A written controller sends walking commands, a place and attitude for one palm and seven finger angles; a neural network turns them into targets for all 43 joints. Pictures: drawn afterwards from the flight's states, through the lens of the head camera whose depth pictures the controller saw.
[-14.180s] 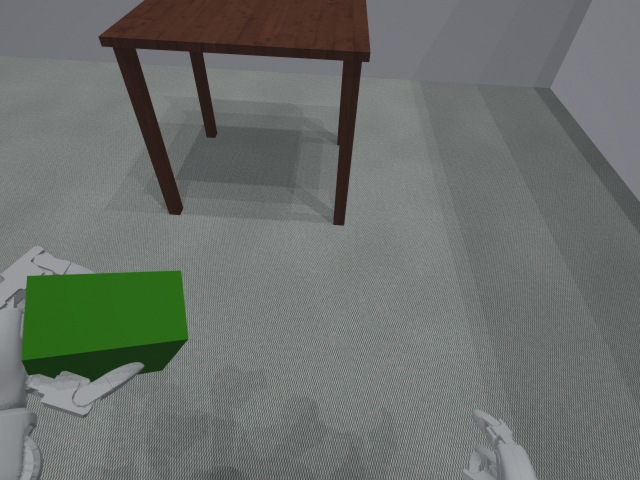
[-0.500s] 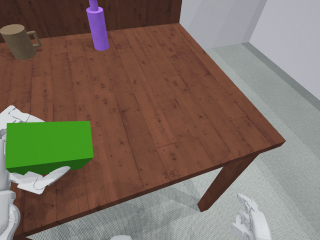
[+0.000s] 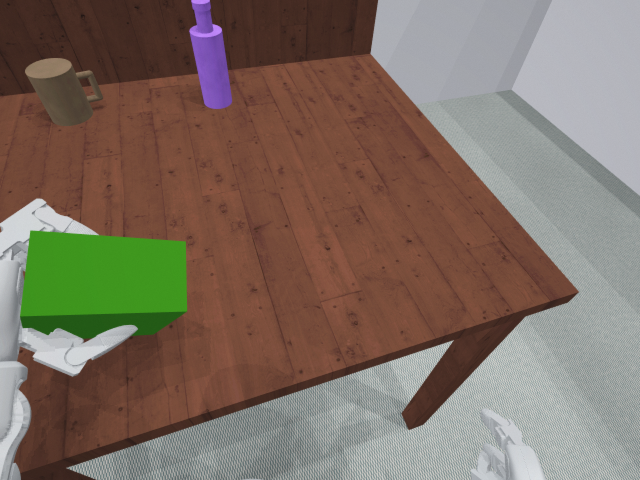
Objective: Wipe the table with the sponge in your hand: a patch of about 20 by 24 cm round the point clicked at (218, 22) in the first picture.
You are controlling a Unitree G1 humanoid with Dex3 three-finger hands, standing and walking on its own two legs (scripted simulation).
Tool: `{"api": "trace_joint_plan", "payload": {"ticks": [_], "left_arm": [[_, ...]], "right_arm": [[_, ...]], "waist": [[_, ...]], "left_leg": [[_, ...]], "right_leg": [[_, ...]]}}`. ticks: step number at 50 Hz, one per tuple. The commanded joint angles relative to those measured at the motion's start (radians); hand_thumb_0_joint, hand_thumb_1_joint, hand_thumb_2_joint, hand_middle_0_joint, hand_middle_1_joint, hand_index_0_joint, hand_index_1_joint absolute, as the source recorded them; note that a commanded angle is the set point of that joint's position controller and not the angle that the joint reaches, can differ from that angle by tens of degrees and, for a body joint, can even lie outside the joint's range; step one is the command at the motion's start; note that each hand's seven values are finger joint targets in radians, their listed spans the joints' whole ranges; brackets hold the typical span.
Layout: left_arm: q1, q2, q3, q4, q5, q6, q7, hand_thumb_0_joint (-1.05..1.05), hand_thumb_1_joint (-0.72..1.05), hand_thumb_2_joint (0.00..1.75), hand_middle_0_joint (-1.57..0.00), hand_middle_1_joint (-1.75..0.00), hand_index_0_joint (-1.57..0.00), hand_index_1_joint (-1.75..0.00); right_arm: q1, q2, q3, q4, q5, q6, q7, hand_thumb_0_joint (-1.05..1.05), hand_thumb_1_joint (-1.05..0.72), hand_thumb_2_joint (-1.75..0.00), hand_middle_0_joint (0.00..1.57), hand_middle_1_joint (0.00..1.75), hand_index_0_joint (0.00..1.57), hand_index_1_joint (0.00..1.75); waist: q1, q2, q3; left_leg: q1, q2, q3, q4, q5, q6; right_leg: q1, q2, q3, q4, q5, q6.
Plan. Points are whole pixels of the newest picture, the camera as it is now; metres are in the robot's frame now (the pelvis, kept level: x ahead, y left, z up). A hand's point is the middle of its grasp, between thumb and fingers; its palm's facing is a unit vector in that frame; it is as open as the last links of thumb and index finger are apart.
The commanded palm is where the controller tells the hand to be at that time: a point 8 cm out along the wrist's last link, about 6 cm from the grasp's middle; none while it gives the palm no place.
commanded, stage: come to a stop and stand still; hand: left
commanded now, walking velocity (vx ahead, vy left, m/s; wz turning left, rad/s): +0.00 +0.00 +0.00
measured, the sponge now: (126, 292) +0.25 +0.23 +0.15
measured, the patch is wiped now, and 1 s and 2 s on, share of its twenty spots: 0.00 0.00 0.00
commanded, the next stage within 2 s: look again from close up in 0.70 s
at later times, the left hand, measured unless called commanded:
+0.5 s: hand (43, 268) +0.25 +0.30 +0.16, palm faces +0.39 -0.85 -0.35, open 10.5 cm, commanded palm +0.19 +0.33 +0.18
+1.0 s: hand (42, 294) +0.23 +0.30 +0.15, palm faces +0.38 -0.85 -0.37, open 10.5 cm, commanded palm +0.18 +0.33 +0.18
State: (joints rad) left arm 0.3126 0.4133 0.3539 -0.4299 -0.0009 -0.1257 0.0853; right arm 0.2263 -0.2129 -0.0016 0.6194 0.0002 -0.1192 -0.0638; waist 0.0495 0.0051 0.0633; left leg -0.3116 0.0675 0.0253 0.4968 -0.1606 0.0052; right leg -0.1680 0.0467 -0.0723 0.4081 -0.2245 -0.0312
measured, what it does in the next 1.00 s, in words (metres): shifts its weight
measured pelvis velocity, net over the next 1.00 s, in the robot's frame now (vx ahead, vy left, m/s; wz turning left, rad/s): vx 0.02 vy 0.05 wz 0.00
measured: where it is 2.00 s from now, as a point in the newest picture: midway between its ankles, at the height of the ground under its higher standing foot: outside the picture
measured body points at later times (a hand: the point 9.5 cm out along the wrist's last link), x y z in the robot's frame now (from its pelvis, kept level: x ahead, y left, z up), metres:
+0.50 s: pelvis +0.03 +0.05 +0.00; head +0.07 +0.09 +0.45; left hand +0.23 +0.35 +0.18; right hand +0.21 -0.16 -0.07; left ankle +0.06 +0.13 -0.74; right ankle +0.00 -0.10 -0.74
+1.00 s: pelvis +0.02 +0.05 +0.00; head +0.04 +0.07 +0.45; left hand +0.21 +0.34 +0.17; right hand +0.19 -0.18 -0.07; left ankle +0.06 +0.13 -0.74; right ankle +0.00 -0.10 -0.74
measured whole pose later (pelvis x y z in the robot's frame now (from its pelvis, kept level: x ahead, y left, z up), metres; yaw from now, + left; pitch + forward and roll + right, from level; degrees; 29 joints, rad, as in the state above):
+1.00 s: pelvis +0.02 +0.05 +0.00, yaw +0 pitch -1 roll -2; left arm 0.43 0.35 0.34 -0.46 -0.03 -0.17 0.11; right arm 0.21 -0.20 0.02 0.60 0.02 -0.13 -0.05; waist 0.03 -0.01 0.06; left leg -0.27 0.00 0.05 0.46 -0.18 0.06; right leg -0.13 -0.02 -0.04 0.36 -0.22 0.04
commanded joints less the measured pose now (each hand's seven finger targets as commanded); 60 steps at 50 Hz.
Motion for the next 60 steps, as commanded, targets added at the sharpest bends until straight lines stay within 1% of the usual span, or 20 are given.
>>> {"api": "trace_joint_plan", "payload": {"ticks": [1,2,5,8,10,11,12,16,20,24,28,31,37,40,42,46,47,51,52,60], "left_arm": [[0.037,0.024,0.057,0.033,-0.063,-0.144,-0.006,0.00,0.10,1.30,-1.20,-1.60,-1.20,-1.60],[0.029,0.070,0.070,-0.134,-0.065,-0.157,-0.001,0.00,0.10,1.30,-1.20,-1.60,-1.20,-1.60],[0.117,0.122,0.082,-0.223,-0.069,-0.167,0.008,0.00,0.10,1.30,-1.20,-1.60,-1.20,-1.60],[0.107,0.167,0.148,-0.233,-0.072,-0.166,0.020,0.00,0.10,1.30,-1.20,-1.60,-1.20,-1.60],[0.073,0.201,0.193,-0.240,-0.069,-0.179,0.026,0.00,0.10,1.30,-1.20,-1.60,-1.20,-1.60],[0.036,0.235,0.222,-0.271,-0.063,-0.181,0.034,0.00,0.10,1.30,-1.20,-1.60,-1.20,-1.60],[0.018,0.193,0.192,-0.273,-0.064,-0.188,0.031,0.00,0.10,1.30,-1.20,-1.60,-1.20,-1.60],[-0.009,0.168,0.154,-0.309,-0.052,-0.187,0.034,0.00,0.10,1.30,-1.20,-1.60,-1.20,-1.60],[0.022,0.117,0.100,-0.316,-0.045,-0.175,0.032,0.00,0.10,1.30,-1.20,-1.60,-1.20,-1.60],[0.030,0.106,0.092,-0.294,-0.037,-0.151,0.034,0.00,0.10,1.30,-1.20,-1.60,-1.20,-1.60],[0.050,0.130,0.121,-0.313,-0.038,-0.148,0.038,0.00,0.10,1.30,-1.20,-1.60,-1.20,-1.60],[0.072,0.161,0.157,-0.333,-0.040,-0.149,0.043,0.00,0.10,1.30,-1.20,-1.60,-1.20,-1.60],[0.106,0.112,0.113,-0.289,-0.047,-0.144,0.039,0.00,0.10,1.30,-1.20,-1.60,-1.20,-1.60],[0.084,0.114,0.106,-0.260,-0.045,-0.134,0.041,0.00,0.10,1.30,-1.20,-1.60,-1.20,-1.60],[0.067,0.091,0.084,-0.233,-0.040,-0.129,0.040,0.00,0.10,1.30,-1.20,-1.60,-1.20,-1.60],[0.005,0.120,0.095,-0.270,-0.029,-0.123,0.048,0.00,0.10,1.30,-1.20,-1.60,-1.20,-1.60],[0.014,0.092,0.070,-0.250,-0.032,-0.125,0.044,0.00,0.10,1.30,-1.20,-1.60,-1.20,-1.60],[0.016,0.140,0.117,-0.280,-0.028,-0.123,0.052,0.00,0.10,1.30,-1.20,-1.60,-1.20,-1.60],[0.034,0.097,0.081,-0.259,-0.035,-0.125,0.046,0.00,0.10,1.30,-1.20,-1.60,-1.20,-1.60],[0.063,0.110,0.098,-0.250,-0.044,-0.116,0.040,0.00,0.10,1.30,-1.20,-1.60,-1.20,-1.60]], "right_arm": [[-0.072,-0.115,-0.059,-0.179,0.025,-0.091,0.037,0.00,-0.90,-0.90,0.20,0.30,0.20,0.30],[-0.066,-0.127,-0.065,-0.192,0.026,-0.088,0.055,0.00,-0.90,-0.90,0.20,0.30,0.20,0.30],[-0.106,-0.116,-0.051,-0.202,0.021,-0.097,0.062,0.00,-0.90,-0.90,0.20,0.30,0.20,0.30],[-0.121,-0.117,-0.044,-0.208,0.019,-0.094,0.039,0.00,-0.90,-0.90,0.20,0.30,0.20,0.30],[-0.117,-0.116,-0.044,-0.207,0.016,-0.096,0.020,0.00,-0.90,-0.90,0.20,0.30,0.20,0.30],[-0.139,-0.119,-0.038,-0.202,0.017,-0.095,0.013,0.00,-0.90,-0.90,0.20,0.30,0.20,0.30],[-0.115,-0.116,-0.039,-0.200,0.013,-0.093,0.007,0.00,-0.90,-0.90,0.20,0.30,0.20,0.30],[-0.117,-0.105,-0.031,-0.198,0.017,-0.115,0.010,0.00,-0.90,-0.90,0.20,0.30,0.20,0.30],[-0.079,-0.114,-0.038,-0.183,0.009,-0.118,0.025,0.00,-0.90,-0.90,0.20,0.30,0.20,0.30],[-0.085,-0.112,-0.036,-0.179,0.009,-0.098,0.030,0.00,-0.90,-0.90,0.20,0.30,0.20,0.30],[-0.097,-0.105,-0.033,-0.191,0.010,-0.079,0.022,0.00,-0.90,-0.90,0.20,0.30,0.20,0.30],[-0.117,-0.103,-0.027,-0.197,0.015,-0.073,0.018,0.00,-0.90,-0.90,0.20,0.30,0.20,0.30],[-0.096,-0.112,-0.028,-0.194,0.014,-0.065,0.011,0.00,-0.90,-0.90,0.20,0.30,0.20,0.30],[-0.092,-0.113,-0.033,-0.196,0.019,-0.067,0.007,0.00,-0.90,-0.90,0.20,0.30,0.20,0.30],[-0.097,-0.119,-0.030,-0.186,0.017,-0.063,0.003,0.00,-0.90,-0.90,0.20,0.30,0.20,0.30],[-0.120,-0.115,-0.032,-0.189,0.022,-0.070,0.002,0.00,-0.90,-0.90,0.20,0.30,0.20,0.30],[-0.107,-0.116,-0.029,-0.184,0.015,-0.065,0.001,0.00,-0.90,-0.90,0.20,0.30,0.20,0.30],[-0.127,-0.112,-0.031,-0.189,0.019,-0.070,0.002,0.00,-0.90,-0.90,0.20,0.30,0.20,0.30],[-0.113,-0.109,-0.027,-0.187,0.015,-0.064,0.002,0.00,-0.90,-0.90,0.20,0.30,0.20,0.30],[-0.111,-0.111,-0.034,-0.197,0.019,-0.055,0.003,0.00,-0.90,-0.90,0.20,0.30,0.20,0.30]], "waist": [[0.000,0.181,-0.260],[-0.006,0.177,-0.262],[0.002,-0.012,-0.181],[-0.015,-0.050,-0.124],[-0.020,-0.029,-0.119],[-0.021,0.047,-0.132],[-0.025,0.076,-0.140],[-0.023,0.145,-0.202],[-0.028,0.090,-0.244],[-0.032,0.071,-0.223],[-0.029,0.123,-0.208],[-0.027,0.100,-0.218],[-0.031,0.122,-0.170],[-0.035,0.053,-0.157],[-0.036,0.059,-0.139],[-0.035,0.055,-0.137],[-0.036,0.061,-0.134],[-0.030,0.070,-0.149],[-0.033,0.061,-0.139],[-0.034,0.053,-0.154]], "left_leg": [[0.182,-0.028,0.014,-0.028,0.151,0.012],[0.179,-0.013,0.003,-0.032,0.194,0.018],[0.133,-0.008,-0.028,-0.057,0.076,0.016],[0.093,0.010,-0.069,-0.121,-0.083,0.017],[0.097,0.016,-0.088,-0.136,-0.093,0.023],[0.111,0.022,-0.095,-0.162,-0.105,0.022],[0.085,0.037,-0.118,-0.180,-0.106,0.032],[0.166,0.041,-0.095,-0.146,0.053,0.027],[0.225,0.048,-0.096,-0.087,0.307,0.014],[0.209,0.057,-0.092,-0.092,0.323,-0.004],[0.171,0.058,-0.094,-0.118,0.239,-0.010],[0.175,0.048,-0.088,-0.130,0.182,-0.019],[0.115,0.055,-0.098,-0.182,-0.005,-0.008],[0.103,0.049,-0.098,-0.173,-0.069,0.007],[0.098,0.045,-0.095,-0.182,-0.126,0.010],[0.115,0.033,-0.080,-0.166,-0.135,0.013],[0.105,0.029,-0.092,-0.171,-0.135,0.018],[0.114,0.027,-0.080,-0.162,-0.121,0.017],[0.110,0.024,-0.086,-0.159,-0.111,0.020],[0.132,0.028,-0.078,-0.137,-0.010,0.021]], "right_leg": [[0.042,-0.160,0.197,-0.006,0.371,0.023],[0.051,-0.140,0.170,-0.005,0.301,0.035],[-0.008,-0.123,0.148,-0.059,0.114,0.036],[-0.052,-0.107,0.125,-0.076,-0.037,0.019],[-0.057,-0.104,0.129,-0.071,-0.027,0.016],[-0.058,-0.095,0.122,-0.049,-0.036,0.017],[-0.016,-0.095,0.093,-0.024,-0.014,0.018],[0.010,-0.097,0.086,0.007,0.090,0.014],[0.031,-0.101,0.072,0.000,0.200,0.020],[0.032,-0.101,0.062,-0.007,0.193,0.022],[0.052,-0.102,0.049,-0.017,0.147,0.022],[0.056,-0.097,0.044,-0.023,0.140,0.021],[0.053,-0.093,0.037,-0.044,0.070,0.023],[0.055,-0.106,0.060,-0.074,0.076,0.022],[0.031,-0.099,0.060,-0.090,0.047,0.023],[0.017,-0.104,0.082,-0.103,0.045,0.020],[0.023,-0.101,0.074,-0.107,0.046,0.019],[0.032,-0.104,0.088,-0.104,0.058,0.017],[0.031,-0.104,0.079,-0.110,0.063,0.016],[0.044,-0.115,0.092,-0.102,0.143,0.015]]}}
